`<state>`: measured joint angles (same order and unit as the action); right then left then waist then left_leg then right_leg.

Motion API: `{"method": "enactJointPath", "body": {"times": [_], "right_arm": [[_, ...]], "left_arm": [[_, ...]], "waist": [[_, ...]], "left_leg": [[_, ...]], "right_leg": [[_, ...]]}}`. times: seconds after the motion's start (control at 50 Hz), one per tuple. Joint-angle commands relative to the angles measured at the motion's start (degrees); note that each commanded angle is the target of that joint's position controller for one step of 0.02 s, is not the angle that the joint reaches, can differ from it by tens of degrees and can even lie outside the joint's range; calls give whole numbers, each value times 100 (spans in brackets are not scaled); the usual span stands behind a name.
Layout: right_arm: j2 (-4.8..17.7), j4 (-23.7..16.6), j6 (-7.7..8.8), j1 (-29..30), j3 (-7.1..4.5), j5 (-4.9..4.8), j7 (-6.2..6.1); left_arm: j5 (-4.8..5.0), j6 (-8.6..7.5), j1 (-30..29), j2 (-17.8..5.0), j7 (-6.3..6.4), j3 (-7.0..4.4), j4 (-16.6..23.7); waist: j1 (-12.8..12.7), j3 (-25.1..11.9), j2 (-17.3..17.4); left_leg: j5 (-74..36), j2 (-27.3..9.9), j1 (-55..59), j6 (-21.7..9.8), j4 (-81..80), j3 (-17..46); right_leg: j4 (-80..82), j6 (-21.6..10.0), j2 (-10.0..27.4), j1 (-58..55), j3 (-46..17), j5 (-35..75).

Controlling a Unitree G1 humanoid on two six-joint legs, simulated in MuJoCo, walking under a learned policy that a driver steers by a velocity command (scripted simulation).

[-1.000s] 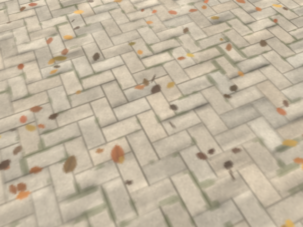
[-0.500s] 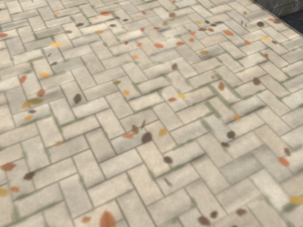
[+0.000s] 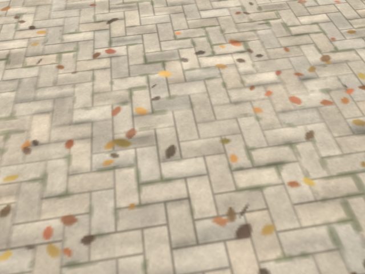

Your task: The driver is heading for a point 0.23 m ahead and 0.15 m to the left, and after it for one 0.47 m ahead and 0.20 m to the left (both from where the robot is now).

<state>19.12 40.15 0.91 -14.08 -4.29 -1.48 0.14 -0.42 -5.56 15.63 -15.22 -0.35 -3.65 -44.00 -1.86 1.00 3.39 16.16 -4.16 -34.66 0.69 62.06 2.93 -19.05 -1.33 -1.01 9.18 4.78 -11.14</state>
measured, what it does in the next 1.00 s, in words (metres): walks ahead, turning left: left foot, then right foot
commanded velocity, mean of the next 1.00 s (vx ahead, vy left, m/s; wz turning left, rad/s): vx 0.35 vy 0.00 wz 0.40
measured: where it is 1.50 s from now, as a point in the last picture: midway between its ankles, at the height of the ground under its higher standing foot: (163, 273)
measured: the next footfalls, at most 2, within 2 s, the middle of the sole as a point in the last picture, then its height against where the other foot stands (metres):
left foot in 0.28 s outside the picture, level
right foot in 0.72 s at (188, 242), level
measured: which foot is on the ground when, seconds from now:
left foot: up 0.00-0.26, down 0.28-0.74, up 0.76-1.00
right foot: down 0.00-0.28, up 0.30-0.70, down 0.72-1.00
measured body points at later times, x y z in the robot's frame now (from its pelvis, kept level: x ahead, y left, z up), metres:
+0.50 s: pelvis +0.27 +0.09 +0.00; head +0.30 +0.11 +0.45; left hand +0.35 +0.40 -0.10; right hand +0.44 -0.16 -0.10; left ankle +0.26 +0.15 -0.74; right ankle +0.38 -0.08 -0.67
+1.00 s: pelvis +0.45 +0.10 -0.01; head +0.48 +0.11 +0.44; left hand +0.49 +0.38 -0.13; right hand +0.66 -0.11 -0.13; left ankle +0.40 +0.24 -0.74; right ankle +0.57 +0.04 -0.74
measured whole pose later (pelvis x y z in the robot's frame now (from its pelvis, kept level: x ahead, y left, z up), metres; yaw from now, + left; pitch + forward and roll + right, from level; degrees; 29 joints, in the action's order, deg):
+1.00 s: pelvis +0.45 +0.10 -0.01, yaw +24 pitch +0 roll -1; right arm 15.7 43.5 -2.6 -13.3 -2.7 0.5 -1.8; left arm -0.8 -1.1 6.4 -12.4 -1.1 -0.7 -45.8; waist 0.0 3.5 1.1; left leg 17.9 -2.0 -17.0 2.8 35.1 4.4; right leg -27.7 -2.1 -2.2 20.4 1.1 -7.1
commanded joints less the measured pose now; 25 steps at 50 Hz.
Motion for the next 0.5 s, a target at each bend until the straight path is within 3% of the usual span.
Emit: {"method": "enactJointPath", "body": {"times": [0.02, 0.1, 0.18, 0.22, 0.24, 0.26, 0.28, 0.3, 0.32, 0.34, 0.36, 0.38, 0.42, 0.5], "right_arm": [[44, -512, 28, 127, 20, 33, 66], [-25, -693, 97, 792, 79, 25, 209], [73, -973, 81, 1301, 52, 15, 313], [245, -1027, 49, 1144, -38, 50, 329], [408, -955, 23, 721, -135, 61, 316], [666, -723, -6, -164, -300, 42, 267], [1096, -482, -71, -1150, -490, 6, 150], [1748, -567, -15, -856, -536, -34, 116], [1269, -750, 81, -1044, -397, -2, 152], [958, -653, 169, -872, -300, 48, 174], [839, -650, 213, -570, -259, 41, 167], [687, -698, 219, -192, -210, 67, 152], [541, -813, 231, 122, -149, 160, 112], [693, -637, 254, -18, -189, 114, -29]], "left_arm": [[6, -113, -314, -841, 27, -215, 273], [51, -50, -195, -1043, 63, -260, 116], [170, 61, 71, -1256, 66, -330, -77], [221, 135, 70, -1429, 91, -383, -99], [248, 180, 54, -1508, 108, -405, -97], [261, 214, 8, -1448, 128, -375, -78], [111, 193, 132, -1200, 149, -266, -2], [-121, 62, 659, -370, 71, 9, 360], [74, -129, 111, -871, -5, -51, 385], [278, -218, -418, -1126, -42, -119, 554], [216, -271, -503, -1032, -9, -78, 562], [61, -276, -494, -1025, 38, -96, 500], [-17, -156, -322, -1035, 36, -134, 460], [-76, -5, -700, -703, 47, -33, 546]], "waist": [[97, 80, -764], [-129, 203, -634], [-205, 347, -635], [-1, 130, -783], [278, -160, -831], [780, -614, -716], [1174, -1144, -182], [380, -1604, 1381], [869, -2296, 681], [908, -1423, 375], [669, -922, -37], [425, -624, -207], [119, -495, -38], [137, -173, -97]], "left_leg": [[-663, -313, -647, 73, -591, 215], [-1670, -187, -290, -52, -1843, -118], [-1340, -51, -213, -315, -2453, -384], [-757, 267, 309, -546, -2563, -691], [-549, 509, 941, -694, -2631, -862], [-832, 767, 2203, -901, -2944, -933], [-926, 314, 3989, -1202, -3003, -11], [121, -1182, 5618, -2262, -3646, 3374], [982, -1491, 5829, -2421, -4441, 4524], [617, -1328, 5275, -2122, -4553, 3706], [17, -1075, 4443, -1934, -4537, 3017], [-707, -860, 3688, -1792, -4552, 2497], [-1590, -640, 2866, -1770, -4763, 2057], [-2573, -378, 2155, -1719, -4879, 1332]], "right_leg": [[1073, -1002, 1624, -376, -917, 1268], [1068, -812, 1505, -480, -154, 1519], [802, -625, 1701, -1075, 184, 1971], [134, -503, 1712, -1314, 409, 3647], [-590, -427, 1654, -1306, 543, 4531], [-1745, -265, 1470, -890, 733, 4730], [-3470, -12, 1244, 485, 746, 3126], [-5478, 332, 55, 3007, 243, -2169], [-6056, 255, 41, 3547, -1021, -2323], [-5947, 151, 283, 3966, -1008, -1732], [-5457, 100, 520, 3763, -976, -1226], [-4965, 140, 679, 3377, -976, -939], [-4526, 231, 783, 2735, -1004, -651], [-3329, 543, 617, 2617, -782, 155]]}}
